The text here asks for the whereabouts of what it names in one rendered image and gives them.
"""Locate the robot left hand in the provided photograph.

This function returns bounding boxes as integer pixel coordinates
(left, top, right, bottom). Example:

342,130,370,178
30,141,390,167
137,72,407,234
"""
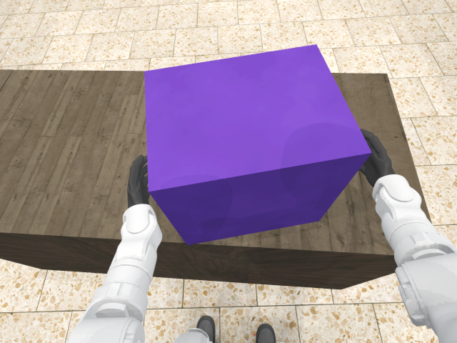
127,154,150,208

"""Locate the left robot upper arm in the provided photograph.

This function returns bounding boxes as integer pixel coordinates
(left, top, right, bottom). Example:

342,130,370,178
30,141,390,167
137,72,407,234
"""
69,317,145,343

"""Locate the robot right hand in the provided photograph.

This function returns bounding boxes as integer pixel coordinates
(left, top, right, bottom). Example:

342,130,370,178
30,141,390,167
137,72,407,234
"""
359,129,395,187

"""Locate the carton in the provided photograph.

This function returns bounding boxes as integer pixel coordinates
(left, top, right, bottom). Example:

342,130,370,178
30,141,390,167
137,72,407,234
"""
144,44,372,245

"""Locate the left robot shin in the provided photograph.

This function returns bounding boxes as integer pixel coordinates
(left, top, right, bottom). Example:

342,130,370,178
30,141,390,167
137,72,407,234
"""
187,328,209,338

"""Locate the right robot upper arm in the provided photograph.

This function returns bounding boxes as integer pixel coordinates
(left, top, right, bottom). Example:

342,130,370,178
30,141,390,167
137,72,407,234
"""
395,252,457,343

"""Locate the robot left forearm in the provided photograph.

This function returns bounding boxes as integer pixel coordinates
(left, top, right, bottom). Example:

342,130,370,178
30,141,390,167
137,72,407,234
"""
66,204,162,343

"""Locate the robot left foot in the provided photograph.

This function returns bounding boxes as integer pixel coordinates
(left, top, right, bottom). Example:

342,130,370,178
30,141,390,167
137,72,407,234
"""
196,316,215,343

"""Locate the robot right forearm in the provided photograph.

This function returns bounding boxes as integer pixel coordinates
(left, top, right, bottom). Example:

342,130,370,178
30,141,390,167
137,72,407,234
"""
372,174,457,267

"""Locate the pedestal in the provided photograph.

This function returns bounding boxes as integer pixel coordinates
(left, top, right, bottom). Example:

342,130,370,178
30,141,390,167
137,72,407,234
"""
0,69,432,289

